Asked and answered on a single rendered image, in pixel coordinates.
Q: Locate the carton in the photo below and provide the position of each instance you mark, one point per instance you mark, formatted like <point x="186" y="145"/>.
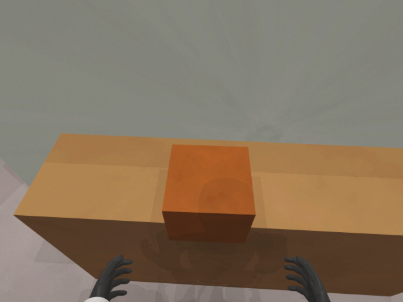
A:
<point x="209" y="194"/>

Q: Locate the pedestal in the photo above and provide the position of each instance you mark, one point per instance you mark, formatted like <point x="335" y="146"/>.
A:
<point x="338" y="207"/>

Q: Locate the robot right hand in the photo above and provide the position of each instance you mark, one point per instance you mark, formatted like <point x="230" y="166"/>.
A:
<point x="314" y="290"/>

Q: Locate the robot left hand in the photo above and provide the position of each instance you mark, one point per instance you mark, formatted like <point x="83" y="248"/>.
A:
<point x="106" y="281"/>

